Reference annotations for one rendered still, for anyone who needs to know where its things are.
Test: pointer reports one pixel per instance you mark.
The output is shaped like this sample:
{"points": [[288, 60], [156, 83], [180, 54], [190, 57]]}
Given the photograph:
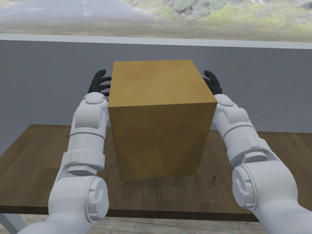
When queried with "right robot forearm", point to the right robot forearm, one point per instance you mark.
{"points": [[241, 139]]}

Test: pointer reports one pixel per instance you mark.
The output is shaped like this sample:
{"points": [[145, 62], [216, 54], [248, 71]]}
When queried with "left robot upper arm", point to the left robot upper arm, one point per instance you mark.
{"points": [[75, 205]]}

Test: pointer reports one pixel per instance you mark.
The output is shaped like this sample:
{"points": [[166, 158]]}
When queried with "right robot hand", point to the right robot hand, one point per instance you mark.
{"points": [[213, 83]]}

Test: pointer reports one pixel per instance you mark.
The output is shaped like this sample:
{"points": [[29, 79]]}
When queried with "table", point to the table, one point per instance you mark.
{"points": [[29, 167]]}

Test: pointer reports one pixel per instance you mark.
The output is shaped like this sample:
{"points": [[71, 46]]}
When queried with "left robot forearm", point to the left robot forearm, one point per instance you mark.
{"points": [[84, 156]]}

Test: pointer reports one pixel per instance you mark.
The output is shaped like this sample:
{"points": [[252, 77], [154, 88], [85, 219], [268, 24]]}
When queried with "carton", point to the carton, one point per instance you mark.
{"points": [[160, 113]]}

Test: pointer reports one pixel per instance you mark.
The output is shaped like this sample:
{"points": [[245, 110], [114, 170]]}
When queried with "right robot upper arm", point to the right robot upper arm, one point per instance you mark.
{"points": [[268, 190]]}

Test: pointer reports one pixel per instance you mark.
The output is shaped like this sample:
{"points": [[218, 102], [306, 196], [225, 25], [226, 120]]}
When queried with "left robot hand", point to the left robot hand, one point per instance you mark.
{"points": [[97, 80]]}

